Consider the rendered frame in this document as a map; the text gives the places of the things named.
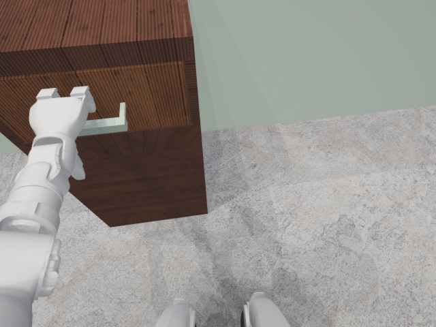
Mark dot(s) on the robot left forearm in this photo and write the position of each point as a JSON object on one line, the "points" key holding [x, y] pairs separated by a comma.
{"points": [[36, 198]]}

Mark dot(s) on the robot thigh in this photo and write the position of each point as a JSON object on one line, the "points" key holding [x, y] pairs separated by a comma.
{"points": [[262, 312], [177, 316]]}

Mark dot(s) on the drawer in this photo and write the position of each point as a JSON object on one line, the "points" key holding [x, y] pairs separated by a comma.
{"points": [[155, 95]]}

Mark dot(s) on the right robot thigh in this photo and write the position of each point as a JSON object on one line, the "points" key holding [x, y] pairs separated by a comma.
{"points": [[262, 312]]}

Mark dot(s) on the cabinet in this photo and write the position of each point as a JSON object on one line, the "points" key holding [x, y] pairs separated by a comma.
{"points": [[133, 176]]}

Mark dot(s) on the left robot thigh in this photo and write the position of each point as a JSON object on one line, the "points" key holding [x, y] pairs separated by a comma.
{"points": [[177, 316]]}

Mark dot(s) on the robot left upper arm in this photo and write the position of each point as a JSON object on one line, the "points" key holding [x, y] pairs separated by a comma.
{"points": [[29, 267]]}

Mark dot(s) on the handle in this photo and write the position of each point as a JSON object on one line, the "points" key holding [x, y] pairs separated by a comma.
{"points": [[105, 126]]}

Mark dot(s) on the robot left hand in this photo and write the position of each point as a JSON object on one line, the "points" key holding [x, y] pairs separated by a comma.
{"points": [[64, 115]]}

